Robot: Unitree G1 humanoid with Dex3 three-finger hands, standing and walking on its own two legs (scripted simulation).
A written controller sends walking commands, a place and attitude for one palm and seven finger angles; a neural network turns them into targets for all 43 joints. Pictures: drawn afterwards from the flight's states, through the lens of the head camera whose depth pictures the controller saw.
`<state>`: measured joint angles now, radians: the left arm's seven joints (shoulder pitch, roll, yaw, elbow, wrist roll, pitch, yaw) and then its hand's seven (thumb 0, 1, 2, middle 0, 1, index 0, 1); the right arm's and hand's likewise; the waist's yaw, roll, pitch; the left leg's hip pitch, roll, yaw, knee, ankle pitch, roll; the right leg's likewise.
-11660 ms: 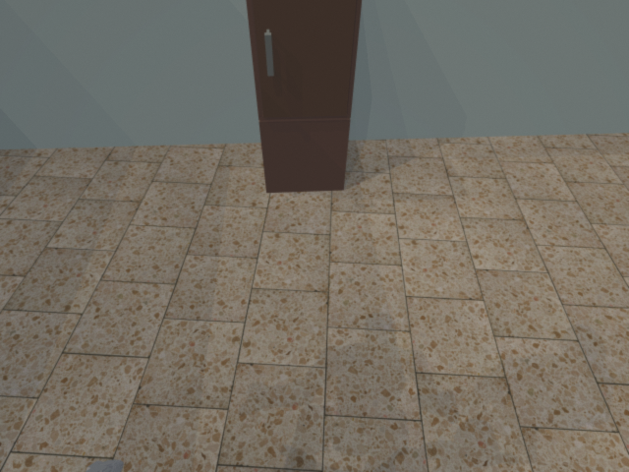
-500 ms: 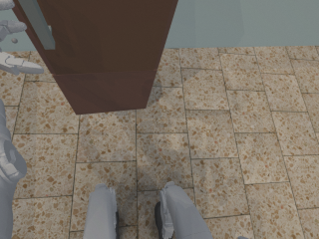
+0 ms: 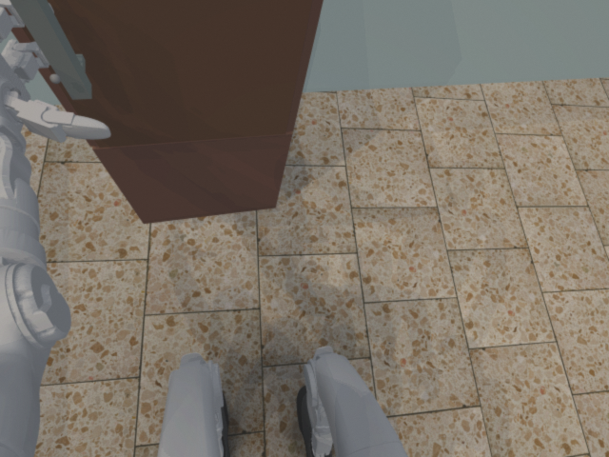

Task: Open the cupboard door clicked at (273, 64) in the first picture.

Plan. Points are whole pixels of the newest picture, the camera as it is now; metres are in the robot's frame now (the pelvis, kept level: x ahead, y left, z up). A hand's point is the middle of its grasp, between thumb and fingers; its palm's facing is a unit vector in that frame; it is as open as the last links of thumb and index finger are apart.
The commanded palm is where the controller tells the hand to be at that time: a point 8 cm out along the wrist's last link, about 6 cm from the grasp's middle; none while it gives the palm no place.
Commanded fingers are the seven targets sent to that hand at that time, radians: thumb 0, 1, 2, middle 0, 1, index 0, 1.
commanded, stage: slide the fingers in behind the handle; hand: left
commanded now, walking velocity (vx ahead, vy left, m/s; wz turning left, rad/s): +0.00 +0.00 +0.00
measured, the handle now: (57, 34) +0.60 +0.23 +0.07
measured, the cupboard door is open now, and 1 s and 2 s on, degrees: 0 1 1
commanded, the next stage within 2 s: close the thumb around the handle in 1.08 s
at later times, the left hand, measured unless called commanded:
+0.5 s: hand (82, 78) +0.55 +0.21 +0.06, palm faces +0.09 -1.00 -0.01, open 13.9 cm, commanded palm +0.54 +0.23 +0.06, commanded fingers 0.00 -0.50 0.30 -0.30 -1.20 -0.30 -1.20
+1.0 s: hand (88, 79) +0.55 +0.20 +0.06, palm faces +0.10 -1.00 -0.01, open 14.0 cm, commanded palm +0.53 +0.22 +0.06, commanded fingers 0.00 -0.50 0.30 -0.30 -1.20 -0.30 -1.20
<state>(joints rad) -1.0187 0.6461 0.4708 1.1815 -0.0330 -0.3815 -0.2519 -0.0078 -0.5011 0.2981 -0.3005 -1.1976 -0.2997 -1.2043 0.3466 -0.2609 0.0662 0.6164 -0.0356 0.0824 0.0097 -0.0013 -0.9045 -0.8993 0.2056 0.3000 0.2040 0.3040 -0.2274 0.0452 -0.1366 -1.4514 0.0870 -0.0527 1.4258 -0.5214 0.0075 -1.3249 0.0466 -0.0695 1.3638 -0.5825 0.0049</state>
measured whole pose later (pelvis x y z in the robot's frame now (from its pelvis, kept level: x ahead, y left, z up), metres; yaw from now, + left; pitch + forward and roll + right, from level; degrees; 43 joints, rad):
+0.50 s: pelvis +0.01 -0.01 +0.00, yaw +1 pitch +31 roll -6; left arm -1.02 0.58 0.44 1.19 -0.03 -0.40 -0.19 -0.01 -0.50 0.30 -0.31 -1.20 -0.31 -1.22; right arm 0.34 -0.25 0.06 0.63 -0.04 0.07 0.02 0.00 -0.91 -0.90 0.21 0.30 0.20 0.30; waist -0.22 0.05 -0.14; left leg -1.44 0.08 -0.06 1.42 -0.53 0.00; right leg -1.31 0.05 -0.07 1.36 -0.59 0.00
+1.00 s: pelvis +0.01 +0.00 +0.01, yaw +1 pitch +30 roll -6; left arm -1.00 0.53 0.40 1.18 -0.04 -0.43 -0.14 -0.01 -0.50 0.30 -0.30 -1.20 -0.29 -1.22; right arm 0.35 -0.24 0.05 0.64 -0.05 0.09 0.04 0.00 -0.91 -0.90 0.21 0.30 0.20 0.30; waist -0.21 0.05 -0.15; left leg -1.41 0.08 -0.05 1.40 -0.53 0.01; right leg -1.28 0.04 -0.07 1.34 -0.59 0.01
